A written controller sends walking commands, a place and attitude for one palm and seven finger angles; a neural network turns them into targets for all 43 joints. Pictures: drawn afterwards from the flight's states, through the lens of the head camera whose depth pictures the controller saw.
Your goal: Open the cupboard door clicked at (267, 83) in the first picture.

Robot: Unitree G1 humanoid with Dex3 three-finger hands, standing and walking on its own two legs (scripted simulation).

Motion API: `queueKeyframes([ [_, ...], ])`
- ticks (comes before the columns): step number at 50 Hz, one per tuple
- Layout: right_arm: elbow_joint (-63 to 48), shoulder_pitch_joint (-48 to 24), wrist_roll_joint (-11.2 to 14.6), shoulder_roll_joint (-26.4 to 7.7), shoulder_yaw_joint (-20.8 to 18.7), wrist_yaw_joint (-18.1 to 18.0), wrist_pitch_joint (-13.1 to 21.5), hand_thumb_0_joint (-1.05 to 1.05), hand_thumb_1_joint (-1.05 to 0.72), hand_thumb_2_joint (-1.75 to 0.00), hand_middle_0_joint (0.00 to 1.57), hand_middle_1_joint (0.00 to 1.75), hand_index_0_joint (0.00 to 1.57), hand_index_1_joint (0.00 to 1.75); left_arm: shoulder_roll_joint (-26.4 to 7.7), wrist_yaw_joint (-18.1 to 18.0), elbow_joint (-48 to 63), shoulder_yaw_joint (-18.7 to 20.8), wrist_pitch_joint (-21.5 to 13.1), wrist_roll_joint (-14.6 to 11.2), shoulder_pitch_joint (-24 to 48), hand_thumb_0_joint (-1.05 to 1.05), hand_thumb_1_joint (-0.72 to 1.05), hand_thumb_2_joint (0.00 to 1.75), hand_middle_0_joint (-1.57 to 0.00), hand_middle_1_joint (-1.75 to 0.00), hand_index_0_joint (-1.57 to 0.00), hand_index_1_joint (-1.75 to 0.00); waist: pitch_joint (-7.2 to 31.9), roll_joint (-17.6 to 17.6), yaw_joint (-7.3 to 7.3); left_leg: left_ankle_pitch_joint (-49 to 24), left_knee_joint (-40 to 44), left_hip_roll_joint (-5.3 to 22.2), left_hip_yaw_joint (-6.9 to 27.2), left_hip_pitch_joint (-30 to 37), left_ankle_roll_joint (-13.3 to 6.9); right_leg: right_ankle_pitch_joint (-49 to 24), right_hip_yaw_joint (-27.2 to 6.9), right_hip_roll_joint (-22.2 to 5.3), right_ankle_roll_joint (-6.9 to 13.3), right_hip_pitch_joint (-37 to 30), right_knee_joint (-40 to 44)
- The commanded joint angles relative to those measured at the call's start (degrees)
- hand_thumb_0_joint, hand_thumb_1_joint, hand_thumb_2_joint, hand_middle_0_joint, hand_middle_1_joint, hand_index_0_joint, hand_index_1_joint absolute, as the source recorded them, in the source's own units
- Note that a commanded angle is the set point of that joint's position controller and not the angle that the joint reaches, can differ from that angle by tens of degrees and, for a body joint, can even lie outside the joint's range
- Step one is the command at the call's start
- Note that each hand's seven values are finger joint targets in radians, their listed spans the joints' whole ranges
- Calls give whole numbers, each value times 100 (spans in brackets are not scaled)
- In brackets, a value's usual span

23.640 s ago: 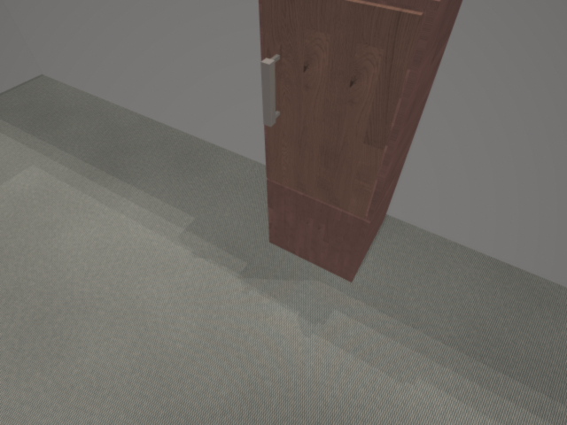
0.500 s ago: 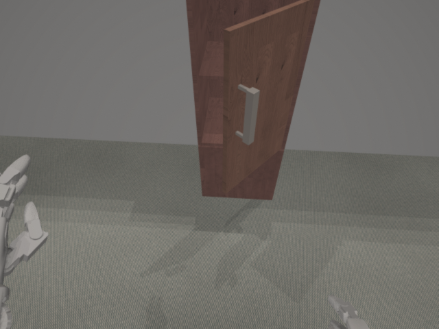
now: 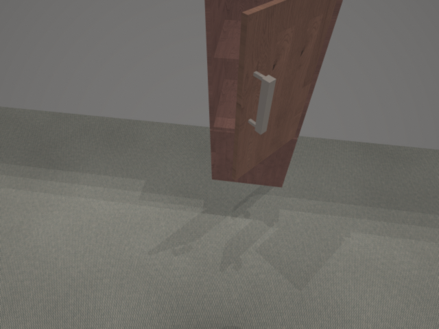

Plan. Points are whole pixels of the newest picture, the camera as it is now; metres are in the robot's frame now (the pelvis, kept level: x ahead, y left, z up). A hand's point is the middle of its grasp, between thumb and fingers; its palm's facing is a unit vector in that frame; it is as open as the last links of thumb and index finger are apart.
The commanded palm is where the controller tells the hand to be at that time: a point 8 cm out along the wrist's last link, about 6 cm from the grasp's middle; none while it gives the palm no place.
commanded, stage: let the arm hang, fingers relaxed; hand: left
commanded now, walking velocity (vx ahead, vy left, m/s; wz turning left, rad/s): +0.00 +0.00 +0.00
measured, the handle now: (259, 103) +0.67 -0.07 +0.01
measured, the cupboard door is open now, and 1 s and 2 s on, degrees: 49 49 49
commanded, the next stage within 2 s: look to check the result in 0.56 s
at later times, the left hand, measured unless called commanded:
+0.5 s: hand out of the picture +0.01 +0.19 -0.17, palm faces +0.02 -0.98 -0.20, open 7.3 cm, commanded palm none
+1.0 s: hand out of the picture +0.03 +0.21 -0.17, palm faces +0.00 -0.97 -0.24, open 7.3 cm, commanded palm none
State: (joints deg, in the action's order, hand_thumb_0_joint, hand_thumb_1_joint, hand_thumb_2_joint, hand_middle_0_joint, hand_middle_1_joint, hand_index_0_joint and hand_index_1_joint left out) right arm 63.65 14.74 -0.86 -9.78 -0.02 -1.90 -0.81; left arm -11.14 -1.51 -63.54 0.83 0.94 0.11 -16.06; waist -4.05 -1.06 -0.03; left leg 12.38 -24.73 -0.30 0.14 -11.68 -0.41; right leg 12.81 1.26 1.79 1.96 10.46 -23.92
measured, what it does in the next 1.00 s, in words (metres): stands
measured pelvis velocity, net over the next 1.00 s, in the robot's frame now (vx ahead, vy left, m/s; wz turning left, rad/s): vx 0.00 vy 0.02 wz -0.01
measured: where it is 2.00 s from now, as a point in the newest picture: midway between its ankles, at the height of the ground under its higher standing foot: outside the picture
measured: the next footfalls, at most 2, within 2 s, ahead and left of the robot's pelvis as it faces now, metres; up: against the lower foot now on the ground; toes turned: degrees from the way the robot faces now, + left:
none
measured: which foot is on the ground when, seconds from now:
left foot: down 0.00-1.00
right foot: down 0.00-1.00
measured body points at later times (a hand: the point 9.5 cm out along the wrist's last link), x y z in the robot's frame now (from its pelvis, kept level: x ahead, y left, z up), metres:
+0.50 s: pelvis +0.00 +0.01 +0.00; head +0.01 +0.00 +0.45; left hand +0.01 +0.24 -0.16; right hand -0.02 -0.20 -0.17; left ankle +0.01 +0.11 -0.74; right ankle +0.00 -0.10 -0.74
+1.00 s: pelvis +0.00 +0.02 +0.00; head +0.03 +0.01 +0.45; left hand +0.03 +0.26 -0.15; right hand +0.02 -0.23 -0.16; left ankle +0.01 +0.11 -0.74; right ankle +0.00 -0.10 -0.74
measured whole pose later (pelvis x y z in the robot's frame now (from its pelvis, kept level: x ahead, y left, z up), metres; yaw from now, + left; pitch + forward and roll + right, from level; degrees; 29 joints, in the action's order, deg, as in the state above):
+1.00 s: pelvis +0.00 +0.02 +0.00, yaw -1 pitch -1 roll +0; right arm 65.4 11.8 -0.9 -11.7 -0.3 -1.6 0.6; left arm -11.1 -1.1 -65.7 0.8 -0.5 0.4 -11.9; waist -3.4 -0.9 0.4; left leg 11.1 -21.3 -1.7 -1.0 -9.3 -1.7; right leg 12.2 0.1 0.4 0.6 9.0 -22.1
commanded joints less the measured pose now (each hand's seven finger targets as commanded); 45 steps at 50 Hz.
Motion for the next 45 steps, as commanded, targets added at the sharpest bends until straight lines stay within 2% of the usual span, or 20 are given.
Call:
queueKeyframes([
  [1,-38,213,-23,-555,-87,-22,106,0,-90,-90,20,30,20,30,-495,-20,71,44,-157,12,-43,0,90,90,-20,-30,-20,-30,267,31,40,-409,615,569,488,135,-165,-279,-628,-662,68,-89,614],
  [4,48,281,-26,-506,-79,-17,96,0,-90,-90,20,30,20,30,-472,-26,-20,44,-147,20,-42,0,90,90,-20,-30,-20,-30,49,181,51,-198,692,538,472,26,-154,-31,-621,-671,60,21,679],
  [13,110,396,-37,-411,-77,-11,100,0,-90,-90,20,30,20,30,-395,-42,-59,65,-145,36,-115,0,90,90,-20,-30,-20,-30,-163,121,38,119,748,501,463,-99,-156,189,-621,-653,47,218,637],
  [15,124,421,-50,-377,-78,-12,112,0,-90,-90,20,30,20,30,-346,-45,-58,66,-148,36,-100,0,90,90,-20,-30,-20,-30,-135,138,53,80,773,510,486,-107,-158,112,-643,-656,49,206,592],
  [16,132,406,-51,-376,-78,-15,124,0,-90,-90,20,30,20,30,-334,-45,-64,67,-153,36,-106,0,90,90,-20,-30,-20,-30,-120,9,44,9,778,513,490,-92,-161,14,-636,-662,50,192,562],
  [20,111,412,-41,-377,-86,-22,153,0,-90,-90,20,30,20,30,-333,-45,-68,82,-171,35,-136,0,90,90,-20,-30,-20,-30,30,81,33,-210,738,529,492,-4,-173,-164,-620,-677,44,98,509],
  [27,121,423,-34,-428,-91,-27,170,0,-90,-90,20,30,20,30,-375,-43,-62,92,-176,36,-113,0,90,90,-20,-30,-20,-30,23,60,37,-339,740,545,506,28,-177,-257,-604,-684,40,73,484],
  [28,95,400,-23,-467,-106,-28,166,0,-90,-90,20,30,20,30,-406,-47,-47,103,-189,39,-129,0,90,90,-20,-30,-20,-30,60,163,25,-379,695,547,492,72,-190,-258,-604,-673,49,62,504],
  [34,107,304,-26,-554,-118,-25,183,0,-90,-90,20,30,20,30,-502,-42,-56,106,-200,38,-25,0,90,90,-20,-30,-20,-30,82,40,48,-517,716,561,501,144,-185,-362,-620,-706,53,38,501],
  [45,49,19,-29,-834,-157,-2,182,0,-90,-90,20,30,20,30,-735,-16,-22,124,-220,48,205,0,90,90,-20,-30,-20,-30,91,126,52,-468,747,565,522,233,-179,-334,-658,-732,58,27,592],
])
